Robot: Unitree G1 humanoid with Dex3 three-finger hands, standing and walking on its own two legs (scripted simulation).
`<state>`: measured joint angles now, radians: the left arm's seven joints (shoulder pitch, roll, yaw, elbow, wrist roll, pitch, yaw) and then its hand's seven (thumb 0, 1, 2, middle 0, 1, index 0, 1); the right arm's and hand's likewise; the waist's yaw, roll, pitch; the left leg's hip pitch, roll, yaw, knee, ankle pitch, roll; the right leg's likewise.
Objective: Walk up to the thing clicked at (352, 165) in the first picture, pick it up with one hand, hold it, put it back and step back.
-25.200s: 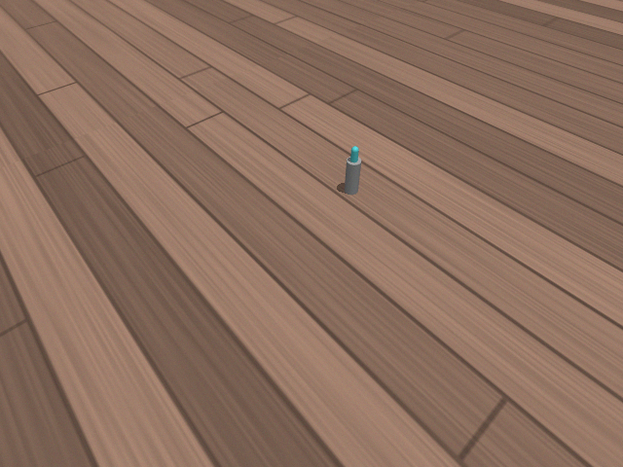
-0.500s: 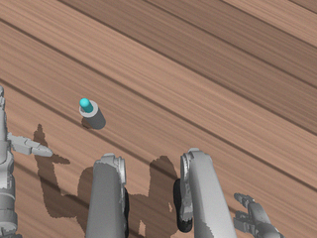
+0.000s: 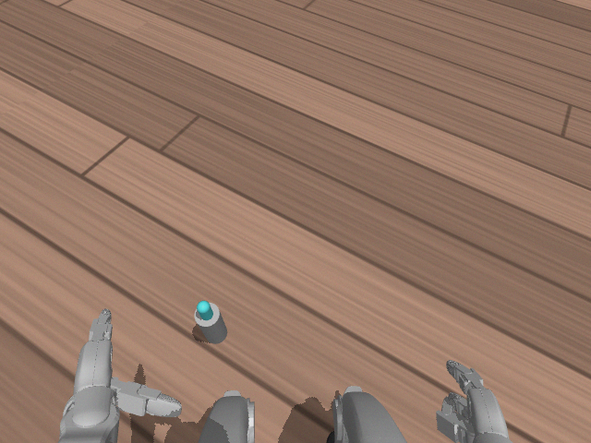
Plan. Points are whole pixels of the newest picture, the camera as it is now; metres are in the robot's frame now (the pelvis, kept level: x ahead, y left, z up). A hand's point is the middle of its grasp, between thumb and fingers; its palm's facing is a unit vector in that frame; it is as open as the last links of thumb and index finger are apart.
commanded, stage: home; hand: left
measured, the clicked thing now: (210, 320) +0.45 +0.21 -0.54
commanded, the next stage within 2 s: stand in 1.98 s
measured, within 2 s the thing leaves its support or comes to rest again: neither
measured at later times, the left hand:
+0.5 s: hand (139, 403) +0.18 +0.19 +0.00, palm faces +0.14 -0.94 -0.30, open 17.6 cm
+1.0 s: hand (148, 404) +0.18 +0.18 +0.00, palm faces +0.11 -0.95 -0.30, open 17.6 cm
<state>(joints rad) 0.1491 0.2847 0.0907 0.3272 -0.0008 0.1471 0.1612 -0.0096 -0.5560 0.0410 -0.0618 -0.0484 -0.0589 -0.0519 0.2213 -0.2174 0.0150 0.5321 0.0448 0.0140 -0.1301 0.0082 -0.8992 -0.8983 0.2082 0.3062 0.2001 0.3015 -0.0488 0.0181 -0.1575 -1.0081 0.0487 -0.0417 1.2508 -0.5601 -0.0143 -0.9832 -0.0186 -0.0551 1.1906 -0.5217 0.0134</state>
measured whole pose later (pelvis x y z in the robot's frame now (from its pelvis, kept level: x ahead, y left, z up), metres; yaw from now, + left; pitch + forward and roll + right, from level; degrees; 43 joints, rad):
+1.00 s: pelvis +0.02 -0.01 +0.05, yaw +1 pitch +7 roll -2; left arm 0.47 0.20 -0.01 0.01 -0.01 0.26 0.14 -0.01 -0.58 0.02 -0.06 -0.05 -0.05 -0.05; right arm 0.29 -0.20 0.02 0.52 0.02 -0.12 -0.19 0.01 -0.90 -0.90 0.21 0.31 0.20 0.30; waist -0.03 0.04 -0.11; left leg -0.61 0.05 -0.03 0.96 -0.48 -0.02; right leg -0.59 -0.02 -0.06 0.92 -0.45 0.01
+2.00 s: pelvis +0.02 -0.01 +0.05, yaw +1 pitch +7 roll -2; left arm 0.46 0.20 -0.01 0.01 0.00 0.26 0.13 -0.01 -0.57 0.03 -0.06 -0.05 -0.06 -0.05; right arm 0.28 -0.20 0.02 0.53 0.01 -0.14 -0.19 0.01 -0.90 -0.90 0.21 0.31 0.20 0.30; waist -0.02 0.04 -0.11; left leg -0.61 0.04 -0.03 0.96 -0.48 -0.02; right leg -0.59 -0.02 -0.05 0.91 -0.45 0.01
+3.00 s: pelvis +0.01 +0.00 +0.11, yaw +2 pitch -3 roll +0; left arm 0.18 0.31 0.00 1.09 0.03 0.00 0.02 0.01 0.90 0.89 -0.21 -0.30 -0.20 -0.30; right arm 0.17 -0.30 -0.02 1.08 -0.03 0.00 -0.01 0.01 -0.90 -0.90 0.21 0.30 0.20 0.30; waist 0.02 0.01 0.06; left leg -0.16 0.00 0.00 0.45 -0.23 0.00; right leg -0.16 -0.06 -0.04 0.45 -0.23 0.03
